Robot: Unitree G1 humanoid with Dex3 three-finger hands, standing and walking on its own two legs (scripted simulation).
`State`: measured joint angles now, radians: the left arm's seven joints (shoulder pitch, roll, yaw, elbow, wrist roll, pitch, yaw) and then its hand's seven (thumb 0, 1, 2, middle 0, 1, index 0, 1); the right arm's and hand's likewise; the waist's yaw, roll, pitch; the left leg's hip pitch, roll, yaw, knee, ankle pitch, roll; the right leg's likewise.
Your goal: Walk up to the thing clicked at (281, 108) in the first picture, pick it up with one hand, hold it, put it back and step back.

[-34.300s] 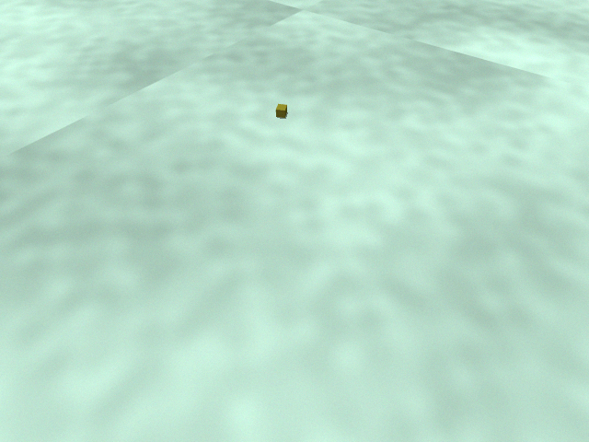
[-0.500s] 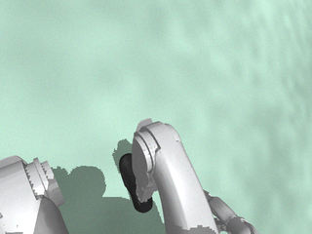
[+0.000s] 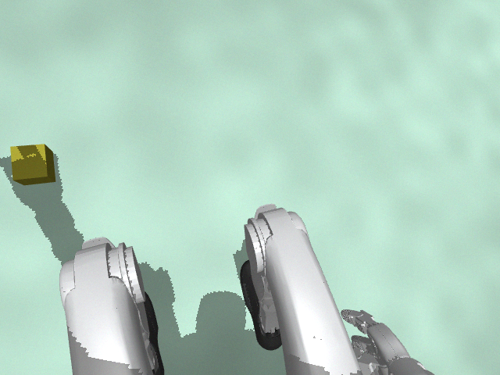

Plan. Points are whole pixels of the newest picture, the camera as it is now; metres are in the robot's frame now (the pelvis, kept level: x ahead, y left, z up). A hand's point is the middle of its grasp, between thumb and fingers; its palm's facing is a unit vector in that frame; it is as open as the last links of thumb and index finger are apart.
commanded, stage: withdraw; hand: left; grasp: from above
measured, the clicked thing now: (34, 165) +0.49 +0.32 -0.33
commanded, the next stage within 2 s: home in 0.36 s
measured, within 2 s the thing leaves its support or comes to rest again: neither
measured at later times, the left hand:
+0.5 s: hand (1, 137) +0.49 +0.32 -0.18, palm faces -0.33 -0.06 -0.94, open 13.6 cm
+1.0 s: hand out of the picture +0.39 +0.32 -0.04, palm faces -0.25 -0.60 -0.76, open 9.6 cm
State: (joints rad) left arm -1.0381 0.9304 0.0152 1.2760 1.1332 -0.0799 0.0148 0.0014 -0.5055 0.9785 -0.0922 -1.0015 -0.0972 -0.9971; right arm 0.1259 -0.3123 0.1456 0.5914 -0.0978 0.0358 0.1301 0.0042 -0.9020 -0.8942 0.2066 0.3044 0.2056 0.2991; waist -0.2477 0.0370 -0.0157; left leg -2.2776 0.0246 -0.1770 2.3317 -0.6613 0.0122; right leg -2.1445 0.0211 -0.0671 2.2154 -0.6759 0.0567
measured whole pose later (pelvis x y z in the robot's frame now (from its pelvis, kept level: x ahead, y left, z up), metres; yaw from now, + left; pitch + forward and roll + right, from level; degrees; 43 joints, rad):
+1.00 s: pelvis +0.01 -0.01 +0.07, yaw +4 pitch +36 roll -8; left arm -0.48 0.65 0.16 0.57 0.57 0.06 -0.08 0.00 0.50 0.78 -0.20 -0.33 -0.20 -0.33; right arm 0.18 -0.30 0.02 0.61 -0.02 0.09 0.06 0.01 -0.90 -0.89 0.21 0.30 0.21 0.30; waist -0.12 0.03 -0.14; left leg -2.08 0.03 -0.13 2.11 -0.66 -0.01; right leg -1.98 0.00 -0.05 2.03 -0.68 0.06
